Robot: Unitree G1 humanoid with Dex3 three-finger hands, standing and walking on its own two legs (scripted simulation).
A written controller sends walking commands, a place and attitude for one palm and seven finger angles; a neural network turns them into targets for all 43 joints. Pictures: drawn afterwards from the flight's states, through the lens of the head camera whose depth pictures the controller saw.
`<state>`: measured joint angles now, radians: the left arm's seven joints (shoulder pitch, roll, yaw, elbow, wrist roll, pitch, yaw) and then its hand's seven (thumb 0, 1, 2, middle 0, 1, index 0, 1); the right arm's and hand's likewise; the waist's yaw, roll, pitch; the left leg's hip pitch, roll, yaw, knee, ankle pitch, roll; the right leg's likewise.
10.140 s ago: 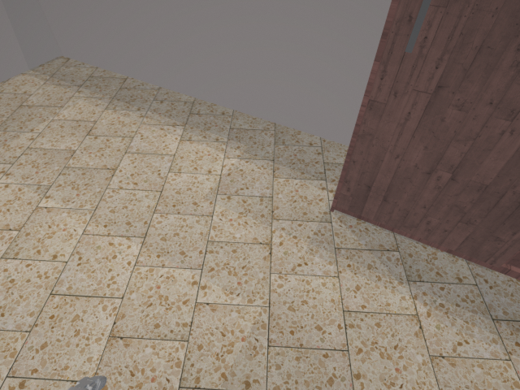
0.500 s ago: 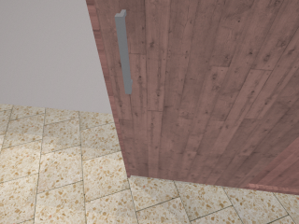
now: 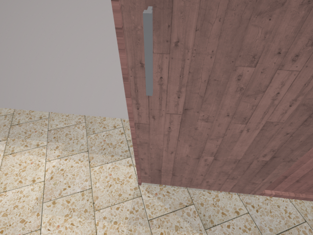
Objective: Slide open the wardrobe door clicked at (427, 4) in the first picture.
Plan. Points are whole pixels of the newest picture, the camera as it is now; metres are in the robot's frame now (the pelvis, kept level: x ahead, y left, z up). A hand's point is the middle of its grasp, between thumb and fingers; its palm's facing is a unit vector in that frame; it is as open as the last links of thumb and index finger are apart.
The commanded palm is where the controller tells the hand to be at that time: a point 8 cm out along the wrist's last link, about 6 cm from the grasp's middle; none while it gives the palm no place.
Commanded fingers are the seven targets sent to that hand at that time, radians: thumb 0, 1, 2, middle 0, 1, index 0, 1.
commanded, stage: come to a stop and stand still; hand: left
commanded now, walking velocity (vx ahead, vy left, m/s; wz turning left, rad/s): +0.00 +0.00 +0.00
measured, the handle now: (149, 56) +0.52 +0.05 +0.20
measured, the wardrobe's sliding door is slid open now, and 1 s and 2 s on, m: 0.00 0.00 0.00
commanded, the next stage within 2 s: look again from close up in 0.92 s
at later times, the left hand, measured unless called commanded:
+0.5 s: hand out of the picture +0.01 +0.16 -0.18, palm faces +0.00 -0.98 -0.17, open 7.4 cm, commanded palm none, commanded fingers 0.00 0.90 0.90 -0.20 -0.30 -0.20 -0.30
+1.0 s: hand out of the picture +0.02 +0.16 -0.17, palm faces +0.00 -0.98 -0.19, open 7.4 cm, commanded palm none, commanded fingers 0.00 0.90 0.90 -0.20 -0.30 -0.20 -0.30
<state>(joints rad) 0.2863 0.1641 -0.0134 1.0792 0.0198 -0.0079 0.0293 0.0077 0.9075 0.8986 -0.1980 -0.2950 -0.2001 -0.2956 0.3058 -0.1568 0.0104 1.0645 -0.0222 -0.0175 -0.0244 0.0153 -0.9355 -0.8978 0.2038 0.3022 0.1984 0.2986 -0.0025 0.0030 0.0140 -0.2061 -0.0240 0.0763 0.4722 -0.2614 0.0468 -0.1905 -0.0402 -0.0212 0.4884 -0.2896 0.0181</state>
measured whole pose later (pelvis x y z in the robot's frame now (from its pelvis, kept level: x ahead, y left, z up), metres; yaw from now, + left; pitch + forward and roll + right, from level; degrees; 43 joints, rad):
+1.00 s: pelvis +0.02 -0.02 +0.00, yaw +0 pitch -1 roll +1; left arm 0.27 0.17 -0.01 1.11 0.02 -0.01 0.03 0.01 0.91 0.90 -0.20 -0.30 -0.20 -0.30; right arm 0.25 -0.16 0.01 1.13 -0.02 -0.02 -0.03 0.01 -0.92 -0.90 0.20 0.30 0.20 0.30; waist 0.00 -0.01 0.03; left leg -0.16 0.00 0.07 0.43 -0.26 0.02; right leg -0.14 -0.02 -0.03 0.45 -0.30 0.00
